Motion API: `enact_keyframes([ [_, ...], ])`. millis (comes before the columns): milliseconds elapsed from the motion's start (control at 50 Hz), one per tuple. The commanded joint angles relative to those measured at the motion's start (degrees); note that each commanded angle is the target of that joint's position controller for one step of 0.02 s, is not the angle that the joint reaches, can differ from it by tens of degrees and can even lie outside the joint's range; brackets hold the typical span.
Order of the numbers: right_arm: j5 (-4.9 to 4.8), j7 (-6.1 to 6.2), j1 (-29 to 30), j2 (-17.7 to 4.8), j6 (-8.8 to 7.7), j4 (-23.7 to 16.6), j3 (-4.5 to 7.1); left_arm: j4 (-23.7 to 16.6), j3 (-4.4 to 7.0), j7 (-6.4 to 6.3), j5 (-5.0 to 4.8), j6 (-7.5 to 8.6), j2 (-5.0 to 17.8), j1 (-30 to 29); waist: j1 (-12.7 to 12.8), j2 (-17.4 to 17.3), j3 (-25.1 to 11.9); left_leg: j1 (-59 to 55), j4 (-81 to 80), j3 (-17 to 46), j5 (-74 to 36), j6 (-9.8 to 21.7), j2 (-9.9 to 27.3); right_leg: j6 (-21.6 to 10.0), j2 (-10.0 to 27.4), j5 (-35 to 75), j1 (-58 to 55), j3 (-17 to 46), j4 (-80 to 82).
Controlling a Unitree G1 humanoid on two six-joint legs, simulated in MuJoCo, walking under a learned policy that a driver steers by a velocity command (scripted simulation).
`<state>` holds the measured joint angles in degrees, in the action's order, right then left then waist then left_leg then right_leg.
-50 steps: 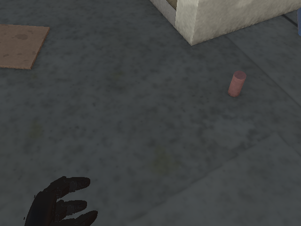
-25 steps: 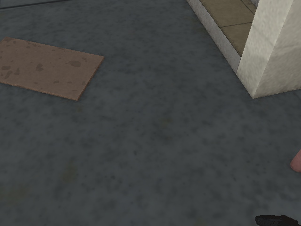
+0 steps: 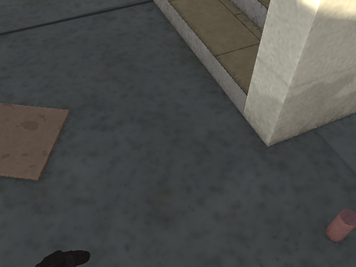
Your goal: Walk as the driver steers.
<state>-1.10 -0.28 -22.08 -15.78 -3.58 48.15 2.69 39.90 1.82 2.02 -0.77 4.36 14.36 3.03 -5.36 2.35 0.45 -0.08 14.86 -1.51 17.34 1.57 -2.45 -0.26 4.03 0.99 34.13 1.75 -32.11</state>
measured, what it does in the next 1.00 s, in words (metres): walks ahead, turning left: right foot, then left foot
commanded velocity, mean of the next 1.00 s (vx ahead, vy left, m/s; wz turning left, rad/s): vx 0.50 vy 0.00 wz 0.50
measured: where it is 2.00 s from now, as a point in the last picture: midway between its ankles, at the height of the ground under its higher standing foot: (109, 209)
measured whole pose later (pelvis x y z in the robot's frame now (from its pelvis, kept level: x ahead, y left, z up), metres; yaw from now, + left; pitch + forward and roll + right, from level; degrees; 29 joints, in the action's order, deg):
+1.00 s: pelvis +0.51 +0.11 +0.00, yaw +32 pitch +2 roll +0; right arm -1.3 0.8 -20.8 -16.0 -2.3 41.3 4.3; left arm 40.6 2.7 1.2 0.0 5.6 15.9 -0.3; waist -4.8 2.4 1.6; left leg 6.1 21.7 9.5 16.7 4.5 -6.3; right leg 3.0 2.0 2.4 34.4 5.9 -31.5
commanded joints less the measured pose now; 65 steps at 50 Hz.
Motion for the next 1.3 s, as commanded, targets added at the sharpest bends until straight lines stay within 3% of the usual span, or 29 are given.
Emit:
enact_keyframes([
  [20, -0.36, 0.70, -0.36, -10.88, 0.37, -1.73, 2.90, -4.92, 1.92, 0.51, 0.01, 1.80, 6.30, -3.16, 3.04, -7.15, 2.22, 0.38, 0.79, 11.13, -21.65, 8.56, 16.93, -1.57, -1.40, -4.30, -3.43, -0.08, 3.53],
  [60, -0.02, 0.80, 0.97, -9.41, 0.63, -2.12, 2.31, -1.40, 3.97, -0.25, 0.54, 2.12, 10.08, 9.41, 9.44, -6.06, -5.84, 4.92, 15.27, 8.23, -30.80, 5.85, 12.14, -4.15, -2.35, -3.96, -23.21, -1.45, 5.23],
  [80, 1.42, 0.80, 1.05, -5.49, 0.47, -3.95, 0.82, -0.07, 5.15, -0.96, 1.45, 2.00, 14.49, 19.90, 13.19, 0.71, -15.62, 16.16, 33.42, 5.27, -16.60, 3.31, 7.70, -7.76, 8.71, -2.13, -40.84, 9.72, 2.88],
  [100, 0.40, 0.50, -7.35, 0.42, -0.61, -4.65, -0.82, 0.97, 5.78, -0.90, 1.58, 1.43, 17.85, 22.01, 9.35, 16.11, -22.84, 37.23, 51.92, 4.23, 15.60, -0.12, -0.54, -16.32, 20.87, -13.39, -57.65, 34.20, 8.89],
  [120, -1.01, 0.49, -4.13, -6.10, -1.09, -3.52, 0.74, 0.52, 4.55, -1.01, 1.01, 1.24, 12.03, 21.74, 11.90, 9.86, -19.92, 43.07, 58.54, 9.81, 15.39, -0.26, 2.15, -15.22, 19.54, -23.45, -54.25, 37.19, 13.60],
  [140, -1.61, 0.53, 1.48, -9.00, -1.19, -5.17, 1.76, 0.43, 3.65, -1.30, 0.67, 1.34, 9.46, 18.10, 11.72, 6.56, -11.72, 45.68, 59.55, 8.90, 9.99, 0.10, 4.65, -12.67, 17.85, -23.56, -47.15, 28.26, 14.65],
  [160, -1.16, 0.77, 4.18, -8.33, -1.01, -5.76, 1.79, 0.33, 3.07, -1.35, 0.87, 1.41, 8.05, 14.13, 9.91, 3.23, -7.70, 43.76, 57.94, 7.77, 5.20, -0.09, 7.07, -11.43, 15.67, -18.57, -39.65, 22.11, 16.16],
  [220, -0.70, 0.61, 3.23, -5.51, 0.74, -5.73, 2.11, 1.21, 2.56, -1.24, 1.55, 2.32, 5.23, 9.00, 5.80, 4.64, -2.46, 36.80, 53.06, 7.96, -1.18, -0.66, 10.03, -10.26, 11.60, -8.91, -27.60, 9.98, 21.62],
  [380, -0.13, -0.75, 11.88, -2.25, 1.86, -9.49, 1.43, 4.67, 4.04, -2.50, 1.41, 2.18, 9.17, 9.80, 6.72, 0.73, 2.16, 38.98, 34.22, 5.15, -17.68, -1.70, 9.92, -9.59, 10.18, 2.59, -27.65, -6.79, 24.77],
  [500, -0.06, -2.60, 20.73, -2.59, 1.98, -14.17, 1.23, 7.10, 5.16, -2.71, -0.23, 0.15, 12.16, 13.71, 9.31, 0.26, 4.85, 39.36, 23.57, 0.20, -13.80, 1.33, 8.30, -7.89, 13.22, 7.11, -37.11, -11.17, 21.27],
  [540, 0.14, -2.85, 19.06, -4.18, 2.31, -14.82, 2.07, 7.07, 5.65, -2.86, -0.85, -0.58, 13.77, 12.78, 7.19, 1.88, 2.71, 34.26, 22.67, -2.84, -7.94, 3.49, 5.30, -6.63, 13.37, 23.31, -39.27, -12.96, 14.93],
  [580, -0.04, -2.52, 7.48, -7.72, 2.68, -12.30, 4.36, 6.68, 5.80, -3.04, -1.56, -1.44, 14.52, 10.96, 0.00, 1.82, -3.84, 18.17, 18.76, -6.00, -7.50, 6.68, -0.01, -4.49, 11.04, 36.14, -36.91, -15.65, -2.13],
  [600, -0.22, -1.57, -2.63, -11.93, 3.11, -9.44, 6.51, 6.26, 5.03, -3.22, -0.76, -1.28, 12.71, 11.66, -4.33, -1.48, -9.05, 0.96, 17.03, -1.40, -9.89, 9.10, 0.28, -1.99, 8.60, 25.98, -25.95, -16.04, -17.58],
  [620, -0.81, -0.67, -2.67, -19.05, 3.00, -9.22, 7.68, 3.09, 2.49, -2.78, 2.13, -0.30, 4.37, 15.48, 1.29, -17.98, -11.11, -16.52, 12.99, 27.80, -5.33, 17.83, 15.15, 1.99, -1.39, -24.74, 0.17, -14.38, -38.79],
  [640, -0.16, -1.20, -3.10, -16.90, 1.65, -11.97, 6.50, 1.84, 2.09, -2.14, 0.64, 2.06, 6.21, 13.02, -0.26, -14.67, -21.79, -22.53, 2.67, 51.00, 4.32, 24.38, 22.19, 2.15, -6.40, -36.09, 8.59, 1.11, -48.74],
  [660, 0.33, -1.55, -1.59, -12.62, 0.66, -11.48, 5.29, 0.21, 3.08, -1.58, -1.73, 3.36, 10.10, 6.87, -1.89, -9.61, -15.33, -19.56, 0.88, 43.87, 1.78, 20.74, 20.85, 0.76, -3.17, -30.71, 14.15, 3.67, -48.81],
  [680, 0.13, -1.49, 0.92, -10.75, 0.11, -11.44, 4.73, -0.28, 2.69, -1.65, -1.58, 4.12, 9.45, 5.51, -0.04, -7.11, -10.07, -12.13, 1.52, 36.03, -2.67, 18.48, 18.43, -0.47, -0.66, -25.64, 13.37, 3.35, -44.26],
  [720, 0.60, -1.16, 7.64, -7.11, -0.10, -12.86, 3.46, 0.86, 3.36, -2.28, 0.85, 3.83, 10.16, 6.25, 4.57, -4.20, -5.37, 1.46, 0.70, 26.29, -14.79, 15.58, 14.28, -0.25, 2.64, -20.07, 5.33, 3.71, -35.43],
  [800, 0.45, 0.02, 7.09, -8.66, -0.43, -12.86, 3.73, 0.23, 3.03, -2.15, 1.77, 1.56, 7.70, 5.62, 6.13, -3.71, -3.06, 10.13, -2.04, 20.37, -23.62, 15.74, 11.75, 2.71, 1.78, -14.77, 1.57, 2.03, -25.64],
  [900, 0.01, 1.29, 3.31, -9.65, 0.25, -11.13, 4.05, -2.49, 1.83, -1.55, 1.21, 1.59, 5.21, -4.72, 2.41, -6.62, -0.22, 14.00, -1.52, 16.48, -15.95, 11.60, 7.54, 4.14, -2.14, 2.25, -2.08, 1.40, -5.01],
  [1020, -0.44, 1.64, 0.25, -9.28, 1.11, -9.35, 4.17, -4.44, 2.73, -0.36, 0.35, 2.93, 7.95, -8.28, 1.63, -8.47, 0.10, 7.75, 5.16, 24.51, -11.52, 9.98, 10.30, 2.01, -4.12, -0.90, -5.98, 3.44, 4.02],
  [1080, -0.18, 1.62, 2.39, -7.28, 1.55, -10.25, 3.61, -2.10, 4.39, -0.83, 0.67, 3.79, 10.40, 2.04, 7.19, -9.89, -4.37, 8.76, 15.18, 24.65, -17.83, 7.15, 7.17, -1.55, -3.64, -4.18, -21.10, 2.19, 7.76],
  [1100, 0.60, 1.35, 2.78, -4.12, 1.36, -11.42, 2.39, -1.29, 5.26, -1.28, 1.62, 3.92, 13.22, 10.48, 10.88, -5.00, -11.95, 15.40, 30.01, 20.44, -12.44, 5.00, 3.89, -5.21, 5.04, -6.51, -35.72, 10.09, 6.36],
  [1120, -0.96, 1.44, -4.99, -1.12, 0.98, -12.60, 1.44, 0.57, 6.28, -1.26, 2.16, 3.10, 17.26, 16.58, 8.17, 13.35, -19.36, 36.18, 48.63, 12.55, 13.26, 0.56, -4.33, -14.50, 17.89, -18.35, -55.10, 35.26, 10.36],
  [1140, -1.38, 1.65, -5.59, -6.30, 0.88, -11.64, 2.05, 0.44, 5.35, -0.86, 0.60, 2.78, 12.94, 16.19, 8.68, 12.13, -16.74, 44.38, 57.42, 13.17, 16.15, -0.19, 0.02, -14.51, 20.12, -31.07, -54.22, 43.70, 14.04],
  [1160, -0.84, 1.69, 0.11, -9.06, 1.03, -11.64, 2.83, -0.06, 4.29, -1.00, 0.68, 2.50, 9.38, 13.70, 10.00, 6.53, -8.83, 45.40, 59.73, 13.14, 11.12, -0.92, 1.25, -12.80, 17.29, -25.70, -46.55, 36.05, 15.20],
  [1200, 1.06, 1.92, 5.86, -7.78, 1.00, -12.74, 2.81, 0.33, 3.11, -0.68, 1.80, 1.87, 7.09, 8.81, 7.69, 0.68, -1.65, 40.38, 57.14, 10.90, 6.95, -2.03, 2.98, -12.26, 12.74, 3.11, -32.51, 22.30, 14.63],
  [1260, 1.39, 1.50, 4.54, -3.76, 1.26, -12.58, 1.95, 2.15, 1.99, -0.31, 1.47, 2.17, 5.33, 6.79, 3.82, 3.51, -3.02, 32.63, 45.67, 7.19, 6.91, -3.26, 4.99, -12.45, 8.10, 27.87, -26.20, 11.67, 14.41],
  [1300, 1.97, 1.61, 6.47, -1.85, 1.25, -12.97, 1.01, 3.12, 2.57, -0.67, 0.81, 1.65, 8.00, 6.12, 3.75, 4.25, -4.91, 28.14, 35.72, 4.93, 3.44, -4.39, 4.48, -13.04, 6.92, 34.05, -24.67, 8.85, 14.21],
])
Keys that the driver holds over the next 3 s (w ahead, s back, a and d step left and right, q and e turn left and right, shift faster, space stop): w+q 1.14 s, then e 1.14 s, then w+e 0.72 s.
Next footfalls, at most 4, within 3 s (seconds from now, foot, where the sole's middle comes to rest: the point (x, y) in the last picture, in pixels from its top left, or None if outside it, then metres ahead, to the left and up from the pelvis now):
0.06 right None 0.21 -0.14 -0.78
0.60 left None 0.44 0.17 -0.78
1.10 right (136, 196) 0.78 0.12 -0.78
1.50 left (72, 212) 0.73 0.38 -0.78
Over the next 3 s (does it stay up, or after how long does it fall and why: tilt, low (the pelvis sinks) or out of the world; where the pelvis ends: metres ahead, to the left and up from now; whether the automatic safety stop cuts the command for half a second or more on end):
stays up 0.95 0.11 0.00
